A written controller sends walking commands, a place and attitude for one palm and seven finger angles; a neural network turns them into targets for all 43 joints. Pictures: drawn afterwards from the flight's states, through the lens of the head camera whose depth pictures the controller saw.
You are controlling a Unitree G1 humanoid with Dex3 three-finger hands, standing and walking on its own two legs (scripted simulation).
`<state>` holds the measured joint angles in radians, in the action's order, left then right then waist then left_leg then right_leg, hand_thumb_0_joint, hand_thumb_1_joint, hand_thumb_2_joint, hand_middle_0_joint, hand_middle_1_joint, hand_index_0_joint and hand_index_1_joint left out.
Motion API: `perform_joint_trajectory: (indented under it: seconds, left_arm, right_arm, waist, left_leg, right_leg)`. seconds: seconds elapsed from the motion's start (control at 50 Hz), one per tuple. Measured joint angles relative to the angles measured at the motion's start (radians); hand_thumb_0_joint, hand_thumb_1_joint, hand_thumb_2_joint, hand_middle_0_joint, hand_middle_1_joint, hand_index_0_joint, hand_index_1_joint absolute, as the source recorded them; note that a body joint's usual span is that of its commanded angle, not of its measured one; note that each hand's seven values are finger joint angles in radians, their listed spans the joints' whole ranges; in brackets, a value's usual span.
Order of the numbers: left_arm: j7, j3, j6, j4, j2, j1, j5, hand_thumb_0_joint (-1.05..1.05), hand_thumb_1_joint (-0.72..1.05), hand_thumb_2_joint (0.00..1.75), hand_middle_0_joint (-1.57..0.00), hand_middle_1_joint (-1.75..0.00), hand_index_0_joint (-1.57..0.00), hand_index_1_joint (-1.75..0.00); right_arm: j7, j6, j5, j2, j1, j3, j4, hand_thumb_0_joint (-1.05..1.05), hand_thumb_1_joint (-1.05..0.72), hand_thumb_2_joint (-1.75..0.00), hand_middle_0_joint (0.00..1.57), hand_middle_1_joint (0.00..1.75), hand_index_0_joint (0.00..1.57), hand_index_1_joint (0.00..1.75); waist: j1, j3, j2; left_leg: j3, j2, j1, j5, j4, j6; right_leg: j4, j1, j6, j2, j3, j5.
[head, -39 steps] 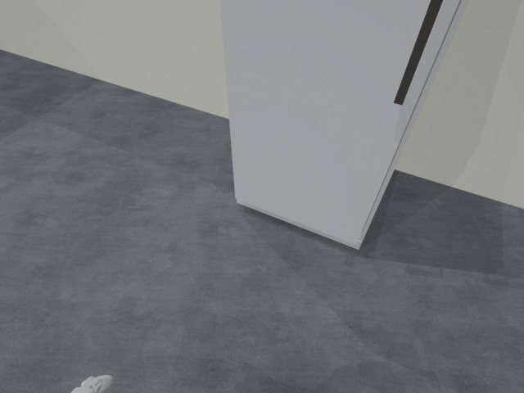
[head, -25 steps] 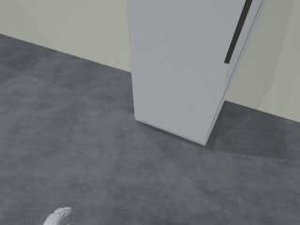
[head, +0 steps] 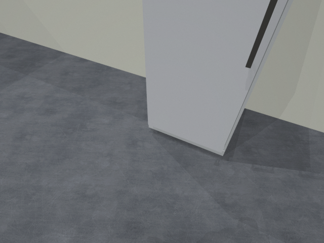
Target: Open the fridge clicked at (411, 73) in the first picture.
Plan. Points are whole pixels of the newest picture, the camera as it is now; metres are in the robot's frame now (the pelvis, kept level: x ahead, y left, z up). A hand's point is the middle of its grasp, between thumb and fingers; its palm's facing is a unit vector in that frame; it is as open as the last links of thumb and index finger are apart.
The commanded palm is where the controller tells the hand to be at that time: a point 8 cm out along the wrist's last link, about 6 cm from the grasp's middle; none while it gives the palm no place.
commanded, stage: stand and wait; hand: right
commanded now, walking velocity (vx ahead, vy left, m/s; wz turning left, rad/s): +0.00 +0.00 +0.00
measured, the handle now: (268, 15) +0.83 -0.34 +0.23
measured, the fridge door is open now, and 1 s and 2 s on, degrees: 0 0 0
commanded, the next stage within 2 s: look at it before walking up in 0.10 s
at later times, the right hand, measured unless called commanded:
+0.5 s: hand out of the picture +0.06 -0.24 -0.16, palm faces -0.03 +0.95 -0.32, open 7.4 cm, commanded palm none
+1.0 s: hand out of the picture +0.06 -0.24 -0.17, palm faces +0.05 +0.95 -0.31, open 7.4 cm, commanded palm none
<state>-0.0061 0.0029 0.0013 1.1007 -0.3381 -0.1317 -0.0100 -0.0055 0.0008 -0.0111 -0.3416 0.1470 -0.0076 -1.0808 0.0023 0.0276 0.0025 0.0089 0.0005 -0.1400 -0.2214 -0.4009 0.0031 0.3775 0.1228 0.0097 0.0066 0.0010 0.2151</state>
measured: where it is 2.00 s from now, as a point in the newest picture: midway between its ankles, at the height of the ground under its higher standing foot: outside the picture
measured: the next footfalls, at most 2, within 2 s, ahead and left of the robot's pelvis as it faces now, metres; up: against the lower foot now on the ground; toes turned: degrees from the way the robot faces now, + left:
left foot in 1.62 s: +0.02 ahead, +0.09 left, +0.00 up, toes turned -17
right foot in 2.00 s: -0.01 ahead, -0.16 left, +0.00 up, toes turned -28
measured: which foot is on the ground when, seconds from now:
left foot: down 0.00-1.00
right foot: down 0.00-1.00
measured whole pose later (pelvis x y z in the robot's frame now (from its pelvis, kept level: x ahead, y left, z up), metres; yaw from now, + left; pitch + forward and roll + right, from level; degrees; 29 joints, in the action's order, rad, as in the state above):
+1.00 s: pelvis -0.01 +0.00 -0.01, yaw -4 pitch -1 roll +0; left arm 0.00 -0.01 -0.04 1.05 -0.30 -0.15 -0.01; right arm 0.01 0.02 -0.02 -0.29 0.14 0.01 -1.02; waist -0.01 0.04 -0.01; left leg -0.06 0.02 -0.21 -0.26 -0.48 0.00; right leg 0.53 0.25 0.01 -0.01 -0.05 0.25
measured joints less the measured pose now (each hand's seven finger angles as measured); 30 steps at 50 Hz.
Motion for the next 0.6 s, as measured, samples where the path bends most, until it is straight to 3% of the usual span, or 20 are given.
perform_joint_trajectory:
  seconds: [0.6]
  left_arm:
    - [0.002, 0.001, 0.007, 0.018, 0.005, -0.003, 0.001, 0.0, 0.9, 0.9, -0.2, -0.3, -0.2, -0.3]
  right_arm:
    - [-0.001, -0.005, -0.002, 0.004, 0.003, 0.0, -0.017, 0.01, -0.9, -0.9, 0.2, 0.3, 0.2, 0.3]
  waist:
    - [0.0, 0.001, 0.006]
  left_leg:
    - [0.002, -0.004, -0.007, 0.027, 0.028, 0.0]
  right_leg:
    - [-0.02, 0.01, 0.001, 0.004, 0.002, -0.021]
